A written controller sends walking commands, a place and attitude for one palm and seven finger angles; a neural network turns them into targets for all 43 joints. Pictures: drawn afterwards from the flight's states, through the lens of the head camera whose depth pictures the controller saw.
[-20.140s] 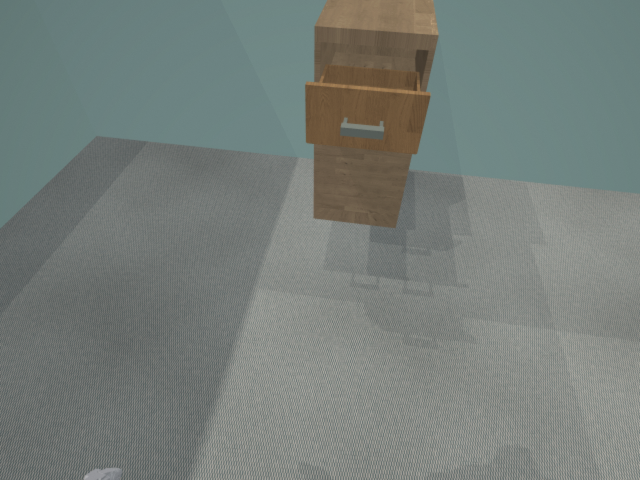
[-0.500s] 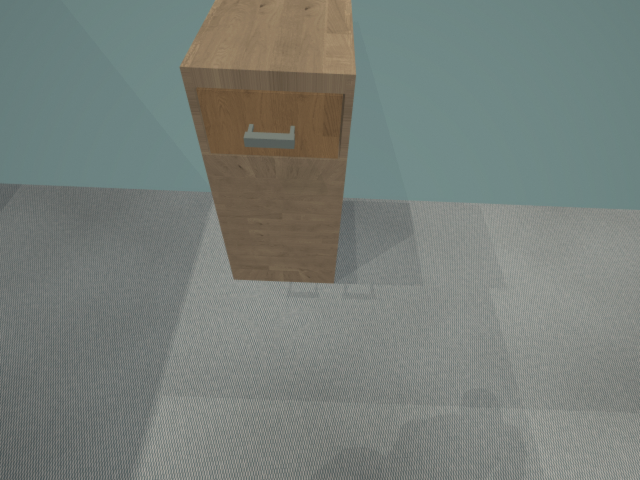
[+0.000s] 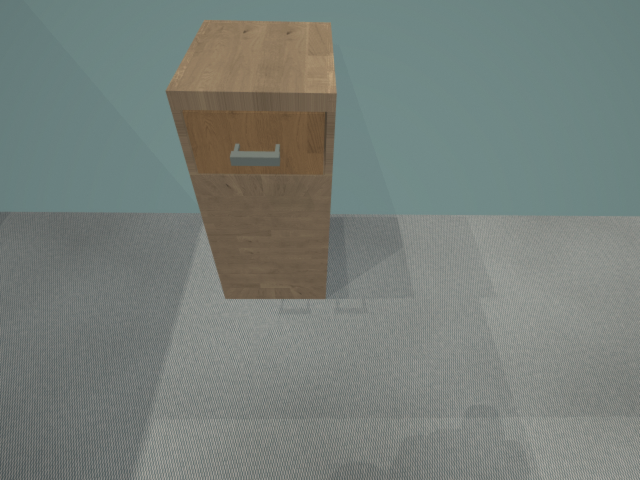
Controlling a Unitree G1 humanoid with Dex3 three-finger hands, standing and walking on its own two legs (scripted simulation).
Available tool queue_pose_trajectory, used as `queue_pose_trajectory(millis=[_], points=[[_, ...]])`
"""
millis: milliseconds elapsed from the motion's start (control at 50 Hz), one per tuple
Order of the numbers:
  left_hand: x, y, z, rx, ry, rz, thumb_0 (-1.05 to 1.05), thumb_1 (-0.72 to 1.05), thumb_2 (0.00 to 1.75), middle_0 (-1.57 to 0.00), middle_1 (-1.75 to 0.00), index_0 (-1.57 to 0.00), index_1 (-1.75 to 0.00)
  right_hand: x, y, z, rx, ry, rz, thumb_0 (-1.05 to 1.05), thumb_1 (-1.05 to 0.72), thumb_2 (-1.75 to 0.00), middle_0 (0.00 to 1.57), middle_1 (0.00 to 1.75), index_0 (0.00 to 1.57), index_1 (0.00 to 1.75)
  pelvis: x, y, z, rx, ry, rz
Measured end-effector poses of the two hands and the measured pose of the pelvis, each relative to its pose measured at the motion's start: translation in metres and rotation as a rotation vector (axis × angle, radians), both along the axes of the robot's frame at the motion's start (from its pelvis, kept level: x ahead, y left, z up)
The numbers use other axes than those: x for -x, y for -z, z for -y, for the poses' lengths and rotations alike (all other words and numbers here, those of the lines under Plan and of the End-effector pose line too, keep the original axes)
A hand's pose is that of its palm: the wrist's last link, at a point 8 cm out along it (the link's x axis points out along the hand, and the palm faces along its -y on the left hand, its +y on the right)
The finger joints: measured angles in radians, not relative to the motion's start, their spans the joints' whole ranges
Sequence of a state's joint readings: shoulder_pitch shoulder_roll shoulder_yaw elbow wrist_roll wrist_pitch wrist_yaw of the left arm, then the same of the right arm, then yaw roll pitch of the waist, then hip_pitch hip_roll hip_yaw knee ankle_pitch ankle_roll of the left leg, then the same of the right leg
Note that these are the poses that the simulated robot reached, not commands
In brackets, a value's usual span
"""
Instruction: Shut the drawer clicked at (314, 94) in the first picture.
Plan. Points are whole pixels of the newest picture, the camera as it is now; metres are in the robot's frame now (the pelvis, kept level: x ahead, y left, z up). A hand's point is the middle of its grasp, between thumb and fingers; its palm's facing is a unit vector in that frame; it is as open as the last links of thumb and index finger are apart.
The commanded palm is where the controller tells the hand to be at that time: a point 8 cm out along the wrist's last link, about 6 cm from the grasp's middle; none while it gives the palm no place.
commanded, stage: let the arm hang, fingers relaxed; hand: left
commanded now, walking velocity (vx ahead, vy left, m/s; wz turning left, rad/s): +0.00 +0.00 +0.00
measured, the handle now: (256, 153) +0.84 +0.20 -0.08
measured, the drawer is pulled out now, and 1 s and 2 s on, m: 0.00 0.00 0.00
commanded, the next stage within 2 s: look to check the result in 0.08 s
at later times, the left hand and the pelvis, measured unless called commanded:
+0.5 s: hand out of the picture -0.01 +0.16 -0.17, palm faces +0.05 -0.98 -0.18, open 7.4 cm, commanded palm none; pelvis +0.01 -0.01 +0.00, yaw +0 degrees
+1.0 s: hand out of the picture +0.02 +0.16 -0.17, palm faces +0.04 -0.98 -0.21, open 7.4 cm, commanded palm none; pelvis +0.02 -0.02 +0.00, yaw +0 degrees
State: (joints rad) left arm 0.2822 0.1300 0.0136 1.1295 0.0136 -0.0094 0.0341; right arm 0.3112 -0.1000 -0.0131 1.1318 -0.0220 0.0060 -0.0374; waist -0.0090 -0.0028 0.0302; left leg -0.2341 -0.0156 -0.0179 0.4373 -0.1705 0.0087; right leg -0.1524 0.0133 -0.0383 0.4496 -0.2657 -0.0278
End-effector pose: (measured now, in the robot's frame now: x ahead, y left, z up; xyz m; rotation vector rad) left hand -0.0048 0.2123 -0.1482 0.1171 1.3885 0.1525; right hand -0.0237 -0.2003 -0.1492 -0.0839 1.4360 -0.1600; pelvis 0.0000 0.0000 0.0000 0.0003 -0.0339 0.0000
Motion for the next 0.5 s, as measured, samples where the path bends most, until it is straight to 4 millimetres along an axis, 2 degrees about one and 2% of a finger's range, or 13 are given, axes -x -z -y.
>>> queue_pose_trajectory(millis=[300,500], points=[[0.016,-0.003,0.002,-0.010,-0.021,-0.064,0.00,0.91,0.90,-0.20,-0.29,-0.20,-0.30,-0.006,0.000,0.007,0.003,-0.009,-0.018,0.01,-0.91,-0.90,0.20,0.30,0.20,0.30,-0.005,-0.001,0.004,-0.001,0.000,-0.004],[0.011,-0.004,0.007,-0.008,-0.023,-0.058,0.00,0.90,0.90,-0.20,-0.29,-0.20,-0.30,-0.019,0.000,0.015,0.014,-0.020,0.001,0.01,-0.91,-0.90,0.20,0.30,0.20,0.30,-0.009,-0.001,0.007,-0.001,-0.001,-0.001]])
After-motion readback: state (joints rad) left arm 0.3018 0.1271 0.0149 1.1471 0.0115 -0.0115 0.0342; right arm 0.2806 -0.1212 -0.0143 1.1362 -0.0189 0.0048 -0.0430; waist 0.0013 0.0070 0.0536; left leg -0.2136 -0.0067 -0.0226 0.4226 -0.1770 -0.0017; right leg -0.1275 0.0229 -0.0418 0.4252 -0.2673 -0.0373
